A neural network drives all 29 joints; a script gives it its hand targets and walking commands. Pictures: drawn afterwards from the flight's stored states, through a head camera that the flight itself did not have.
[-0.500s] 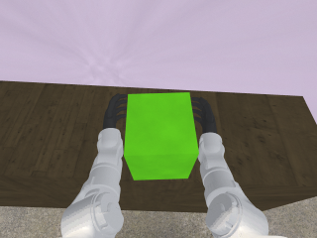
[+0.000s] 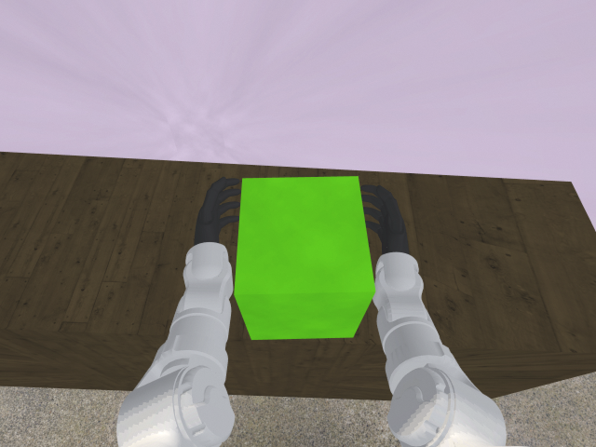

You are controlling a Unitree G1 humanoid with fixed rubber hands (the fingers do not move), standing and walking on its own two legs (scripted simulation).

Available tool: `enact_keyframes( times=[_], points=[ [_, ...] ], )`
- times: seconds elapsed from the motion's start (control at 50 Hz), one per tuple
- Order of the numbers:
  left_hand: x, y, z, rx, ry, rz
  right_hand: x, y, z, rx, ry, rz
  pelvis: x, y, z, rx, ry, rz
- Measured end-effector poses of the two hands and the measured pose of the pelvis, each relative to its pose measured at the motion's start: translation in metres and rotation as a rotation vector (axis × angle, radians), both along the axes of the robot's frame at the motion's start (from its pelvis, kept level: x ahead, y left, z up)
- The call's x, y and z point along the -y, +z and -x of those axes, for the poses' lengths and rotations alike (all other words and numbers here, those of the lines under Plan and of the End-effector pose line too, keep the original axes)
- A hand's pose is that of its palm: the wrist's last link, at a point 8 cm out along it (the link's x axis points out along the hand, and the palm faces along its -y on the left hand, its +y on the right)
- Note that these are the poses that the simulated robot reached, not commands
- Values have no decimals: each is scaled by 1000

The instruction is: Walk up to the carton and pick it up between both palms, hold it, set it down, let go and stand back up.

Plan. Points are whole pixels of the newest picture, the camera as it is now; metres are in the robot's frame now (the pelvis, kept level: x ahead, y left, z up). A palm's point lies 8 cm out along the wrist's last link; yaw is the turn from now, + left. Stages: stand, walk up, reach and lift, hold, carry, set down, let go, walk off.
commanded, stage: reach and lift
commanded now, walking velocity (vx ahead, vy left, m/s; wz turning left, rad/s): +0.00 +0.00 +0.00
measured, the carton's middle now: (301, 263) +0.38 +0.00 -0.03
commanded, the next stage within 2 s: none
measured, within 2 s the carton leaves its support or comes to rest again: leaves its support in 0.92 s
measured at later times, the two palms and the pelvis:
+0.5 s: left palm (210, 235) +0.40 +0.13 +0.02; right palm (390, 243) +0.39 -0.12 +0.02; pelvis +0.00 +0.00 +0.00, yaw +0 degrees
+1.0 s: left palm (196, 247) +0.37 +0.15 +0.03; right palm (383, 254) +0.37 -0.11 +0.02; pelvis -0.01 +0.00 +0.00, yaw +1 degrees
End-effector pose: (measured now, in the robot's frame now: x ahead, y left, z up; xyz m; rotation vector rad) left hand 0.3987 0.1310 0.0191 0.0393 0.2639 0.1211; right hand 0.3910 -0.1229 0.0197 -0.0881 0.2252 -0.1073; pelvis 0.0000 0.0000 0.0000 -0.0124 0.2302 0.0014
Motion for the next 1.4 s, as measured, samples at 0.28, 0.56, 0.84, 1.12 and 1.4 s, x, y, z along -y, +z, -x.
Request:
enact_keyframes(
  times=[0.28, 0.56, 0.84, 1.12, 1.4],
  points=[
    [0, 0, 0, 0, 1, 2, 0, 0, 0, 2, 0, -2, 0, 0, 0, -6, 2, 0],
    [-2, 0, 1, 2, 8, -3, -2, 0, 0, 12, 0, -11, 0, 0, 0, -17, 3, 2],
    [-11, 0, 15, -4, 22, -5, -12, -2, 11, 4, 5, -28, 2, 1, 3, 4, 16, 6],
    [-14, 23, 27, 16, 22, -1, -15, 19, 24, 22, 1, -47, 4, 2, 14, 56, 28, 6],
    [-12, 57, 30, 34, 0, -4, -13, 49, 33, 36, -20, -61, 0, 4, 21, 155, 19, 3]
  ],
)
